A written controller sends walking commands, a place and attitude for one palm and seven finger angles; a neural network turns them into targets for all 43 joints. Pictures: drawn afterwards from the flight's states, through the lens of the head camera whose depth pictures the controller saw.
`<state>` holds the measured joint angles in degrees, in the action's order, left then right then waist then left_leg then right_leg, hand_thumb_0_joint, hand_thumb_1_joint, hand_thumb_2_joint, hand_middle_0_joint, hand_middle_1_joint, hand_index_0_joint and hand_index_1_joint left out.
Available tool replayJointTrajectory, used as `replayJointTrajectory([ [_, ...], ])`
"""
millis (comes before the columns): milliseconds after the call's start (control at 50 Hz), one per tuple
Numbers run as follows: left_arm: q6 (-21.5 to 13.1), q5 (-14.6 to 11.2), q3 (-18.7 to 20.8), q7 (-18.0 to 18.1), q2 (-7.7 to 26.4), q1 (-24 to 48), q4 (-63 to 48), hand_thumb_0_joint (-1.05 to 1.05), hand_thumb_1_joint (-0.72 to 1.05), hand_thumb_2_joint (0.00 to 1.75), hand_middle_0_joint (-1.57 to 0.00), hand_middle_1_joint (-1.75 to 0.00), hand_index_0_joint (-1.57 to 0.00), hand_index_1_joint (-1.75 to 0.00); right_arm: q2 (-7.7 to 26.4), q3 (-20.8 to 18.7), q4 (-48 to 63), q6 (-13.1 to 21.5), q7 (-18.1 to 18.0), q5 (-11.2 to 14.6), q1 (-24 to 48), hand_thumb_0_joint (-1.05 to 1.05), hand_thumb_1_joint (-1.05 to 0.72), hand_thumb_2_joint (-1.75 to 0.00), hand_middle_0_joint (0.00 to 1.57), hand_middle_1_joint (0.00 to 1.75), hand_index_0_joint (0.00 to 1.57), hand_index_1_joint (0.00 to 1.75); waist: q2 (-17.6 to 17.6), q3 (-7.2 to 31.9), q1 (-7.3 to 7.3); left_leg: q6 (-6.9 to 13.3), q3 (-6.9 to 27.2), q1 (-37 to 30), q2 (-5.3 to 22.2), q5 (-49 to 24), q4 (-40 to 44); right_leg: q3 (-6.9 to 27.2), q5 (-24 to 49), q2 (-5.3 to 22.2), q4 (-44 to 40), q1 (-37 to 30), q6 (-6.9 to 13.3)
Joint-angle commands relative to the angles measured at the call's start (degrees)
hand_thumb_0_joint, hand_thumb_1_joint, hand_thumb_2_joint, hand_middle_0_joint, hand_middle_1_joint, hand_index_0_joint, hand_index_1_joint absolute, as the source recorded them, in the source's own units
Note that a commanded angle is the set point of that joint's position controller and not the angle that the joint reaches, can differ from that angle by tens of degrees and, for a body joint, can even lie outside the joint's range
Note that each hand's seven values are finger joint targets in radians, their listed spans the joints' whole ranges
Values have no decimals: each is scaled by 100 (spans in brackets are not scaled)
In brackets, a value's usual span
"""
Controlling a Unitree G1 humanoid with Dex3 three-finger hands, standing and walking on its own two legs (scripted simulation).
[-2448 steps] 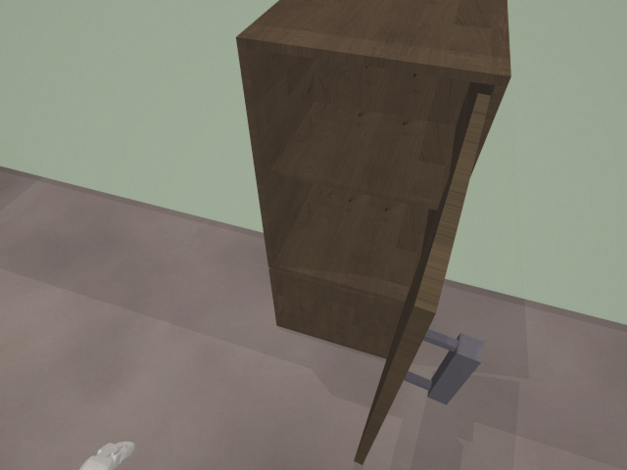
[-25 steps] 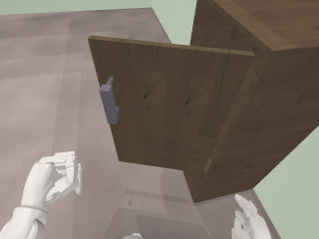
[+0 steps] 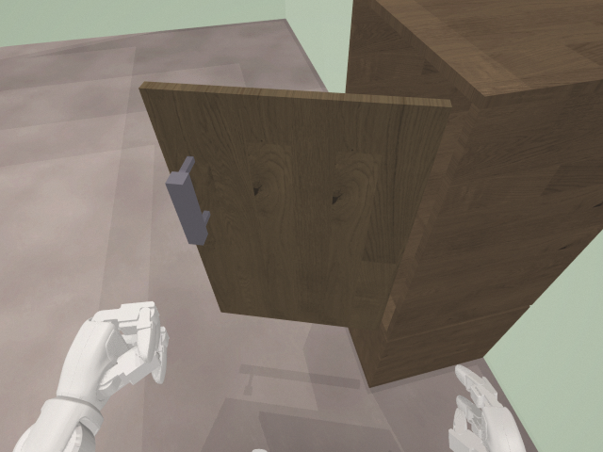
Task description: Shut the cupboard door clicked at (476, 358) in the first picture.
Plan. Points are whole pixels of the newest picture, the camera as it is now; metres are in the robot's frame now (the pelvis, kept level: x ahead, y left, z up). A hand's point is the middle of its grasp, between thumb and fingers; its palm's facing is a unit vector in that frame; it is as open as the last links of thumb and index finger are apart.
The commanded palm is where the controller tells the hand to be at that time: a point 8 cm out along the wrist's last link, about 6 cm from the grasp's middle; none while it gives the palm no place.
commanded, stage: bring the fist close to the handle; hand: left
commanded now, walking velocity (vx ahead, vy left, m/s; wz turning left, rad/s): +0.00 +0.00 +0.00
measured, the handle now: (193, 201) +0.46 +0.19 +0.08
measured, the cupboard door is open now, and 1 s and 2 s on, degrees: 69 69 63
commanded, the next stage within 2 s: push the door shut along its arc in 1.40 s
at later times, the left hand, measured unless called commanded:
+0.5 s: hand (164, 296) +0.29 +0.19 +0.08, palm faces -0.05 -1.00 -0.06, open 3.1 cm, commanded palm +0.27 +0.23 +0.08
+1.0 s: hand (194, 260) +0.35 +0.17 +0.07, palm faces -0.08 -1.00 -0.04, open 3.1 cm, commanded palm +0.33 +0.22 +0.08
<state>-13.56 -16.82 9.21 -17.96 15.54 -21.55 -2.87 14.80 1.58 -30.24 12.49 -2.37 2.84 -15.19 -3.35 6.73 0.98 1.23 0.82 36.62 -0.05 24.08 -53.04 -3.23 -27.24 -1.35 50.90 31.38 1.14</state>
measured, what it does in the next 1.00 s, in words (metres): stands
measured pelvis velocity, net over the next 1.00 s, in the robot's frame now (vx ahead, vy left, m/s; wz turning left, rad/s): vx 0.01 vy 0.01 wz -0.02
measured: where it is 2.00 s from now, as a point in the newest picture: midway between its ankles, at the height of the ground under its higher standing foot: outside the picture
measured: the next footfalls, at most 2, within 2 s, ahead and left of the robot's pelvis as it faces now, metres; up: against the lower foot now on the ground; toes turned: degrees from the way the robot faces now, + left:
none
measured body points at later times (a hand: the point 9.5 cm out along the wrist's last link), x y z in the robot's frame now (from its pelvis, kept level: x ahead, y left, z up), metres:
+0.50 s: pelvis +0.00 +0.00 +0.00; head +0.03 -0.01 +0.45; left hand +0.28 +0.24 +0.09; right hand +0.15 -0.26 -0.08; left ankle +0.03 +0.10 -0.69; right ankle -0.01 -0.11 -0.69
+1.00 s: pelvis +0.01 +0.01 +0.00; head +0.05 +0.00 +0.45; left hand +0.35 +0.22 +0.08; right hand +0.14 -0.24 -0.09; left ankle +0.03 +0.10 -0.69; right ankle -0.01 -0.11 -0.69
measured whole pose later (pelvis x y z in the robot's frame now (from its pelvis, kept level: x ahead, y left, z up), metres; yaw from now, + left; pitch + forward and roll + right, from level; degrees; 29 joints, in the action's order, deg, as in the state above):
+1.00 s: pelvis +0.01 +0.01 +0.00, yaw -1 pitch +10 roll -1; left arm -13.7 -12.7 9.3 -12.5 15.4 10.1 23.5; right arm 14.4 1.7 -33.9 7.4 -1.6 2.8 -15.1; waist -2.0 5.4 2.6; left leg 1.7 -1.0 36.9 -0.4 23.2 -50.4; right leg -1.4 -26.4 -0.9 49.5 32.6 0.6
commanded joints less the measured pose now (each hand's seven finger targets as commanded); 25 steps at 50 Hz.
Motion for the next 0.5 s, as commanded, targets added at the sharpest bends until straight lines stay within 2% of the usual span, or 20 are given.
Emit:
replayJointTrajectory([
  [0, -517, -249, 801, 91, 1046, 775, -1468, 0, 90, 90, -130, -150, -130, -150, 677, -282, 909, 338, -128, -13, 395, 0, -90, -90, 20, 30, 20, 30, 330, 755, -7, 72, 130, -756, -15, -1199, 722, 263, 1458, 54, -939, -195, -99],
  [20, -630, -240, 910, 170, 1193, 1004, -1515, 0, 90, 90, -130, -150, -130, -150, 681, -265, 851, 336, -146, -38, 401, 0, -90, -90, 20, 30, 20, 30, 307, 692, 3, 73, 132, -720, -8, -1164, 669, 319, 1388, 44, -928, -160, -94],
  [40, -736, -222, 798, 213, 1034, 1149, -1480, 0, 90, 90, -130, -150, -130, -150, 642, -247, 812, 353, -137, -37, 397, 0, -90, -90, 20, 30, 20, 30, 153, 682, 42, 71, 122, -772, -16, -1156, 676, 285, 1353, 42, -900, -104, -69],
  [100, -877, -185, 650, 212, 873, 1340, -1068, 0, 90, 90, -130, -150, -130, -150, 664, -246, 707, 379, -117, -22, 370, 0, -90, -90, 20, 30, 20, 30, 90, 613, 117, 59, 120, -749, -10, -992, 642, 277, 1157, 31, -881, 137, -76],
  [120, -831, -143, 624, 176, 911, 1333, -893, 0, 90, 90, -130, -150, -130, -150, 694, -256, 673, 369, -115, -13, 342, 0, -90, -90, 20, 30, 20, 30, 161, 598, 131, 73, 114, -724, 2, -988, 620, 311, 1133, 30, -909, 133, -86],
  [140, -763, -119, 370, 100, 691, 1385, -778, 0, 90, 90, -130, -150, -130, -150, 690, -258, 675, 378, -103, -1, 356, 0, -90, -90, 20, 30, 20, 30, 42, 636, 161, 75, 92, -767, -14, -1000, 627, 320, 1187, 58, -926, 122, -96],
  [180, -558, -106, 310, -23, 735, 1413, -540, 0, 90, 90, -130, -150, -130, -150, 738, -271, 678, 364, -116, 27, 304, 0, -90, -90, 20, 30, 20, 30, 51, 731, 150, 87, 96, -774, -17, -969, 655, 346, 1177, 85, -996, 69, -115],
  [220, -374, -122, 474, -99, 935, 1461, -336, 0, 90, 90, -130, -150, -130, -150, 790, -283, 686, 332, -142, 32, 291, 0, -90, -90, 20, 30, 20, 30, 320, 782, 117, 97, 105, -692, -13, -1049, 639, 470, 1276, 120, -1066, -81, -178],
  [240, -317, -122, 443, -114, 898, 1516, -350, 0, 90, 90, -130, -150, -130, -150, 770, -284, 708, 308, -147, 32, 294, 0, -90, -90, 20, 30, 20, 30, 344, 899, 101, 101, 86, -710, -23, -1116, 661, 467, 1386, 145, -1084, -214, -173],
  [260, -305, -127, 618, -87, 1088, 1832, -391, 0, 90, 90, -130, -150, -130, -150, 791, -290, 703, 286, -162, 34, 310, 0, -90, -90, 20, 30, 20, 30, 429, 923, 119, 103, 76, -724, -19, -1161, 657, 491, 1485, 160, -1087, -212, -200],
  [280, -303, -146, 739, -50, 1156, 1899, -403, 0, 90, 90, -130, -150, -130, -150, 769, -286, 707, 273, -172, 13, 344, 0, -90, -90, 20, 30, 20, 30, 353, 1026, 46, 91, 67, -745, -27, -1197, 699, 447, 1507, 150, -1041, -310, -172],
  [320, -380, -206, 1091, 68, 1420, 2037, -320, 0, 90, 90, -130, -150, -130, -150, 770, -267, 696, 230, -182, -19, 385, 0, -90, -90, 20, 30, 20, 30, 513, 969, -32, 75, 78, -661, -18, -1263, 709, 476, 1597, 144, -1019, -405, -171],
  [360, -498, -197, 1003, 163, 1247, 2453, -261, 0, 90, 90, -130, -150, -130, -150, 712, -250, 659, 218, -166, -12, 401, 0, -90, -90, 20, 30, 20, 30, 325, 972, 23, 65, 38, -757, -28, -1274, 752, 404, 1618, 126, -972, -309, -147],
  [380, -567, -188, 970, 204, 1208, 2564, -225, 0, 90, 90, -130, -150, -130, -150, 694, -259, 621, 230, -157, -6, 405, 0, -90, -90, 20, 30, 20, 30, 117, 971, 10, 49, 32, -842, -22, -1274, 774, 357, 1564, 102, -938, -251, -114],
  [400, -607, -175, 823, 214, 1048, 2562, -184, 0, 90, 90, -130, -150, -130, -150, 684, -258, 621, 245, -140, -6, 399, 0, -90, -90, 20, 30, 20, 30, 61, 951, 30, 48, 33, -931, -15, -1315, 796, 312, 1612, 86, -921, -180, -100],
  [420, -617, -143, 858, 233, 1134, 2517, -124, 0, 90, 90, -130, -150, -130, -150, 722, -272, 607, 245, -133, -8, 373, 0, -90, -90, 20, 30, 20, 30, 179, 995, 31, 59, 38, -909, 1, -1338, 775, 324, 1616, 77, -919, -200, -112],
  [440, -603, -105, 583, 199, 880, 2567, 21, 0, 90, 90, -130, -150, -130, -150, 707, -279, 593, 248, -118, 4, 360, 0, -90, -90, 20, 30, 20, 30, 99, 980, 90, 60, 21, -967, 0, -1338, 794, 299, 1632, 75, -922, -125, -111],
  [460, -586, -76, 578, 181, 927, 2634, 119, 0, 90, 90, -130, -150, -130, -150, 740, -296, 565, 244, -108, 11, 307, 0, -90, -90, 20, 30, 20, 30, 116, 972, 93, 50, 45, -969, 8, -1332, 814, 281, 1624, 71, -918, -99, -102],
  [480, -537, -47, 411, 142, 785, 2625, 203, 0, 90, 90, -130, -150, -130, -150, 742, -306, 566, 239, -97, 20, 282, 0, -90, -90, 20, 30, 20, 30, 36, 997, 115, 54, 42, -1027, 4, -1348, 824, 258, 1646, 63, -911, -66, -96],
])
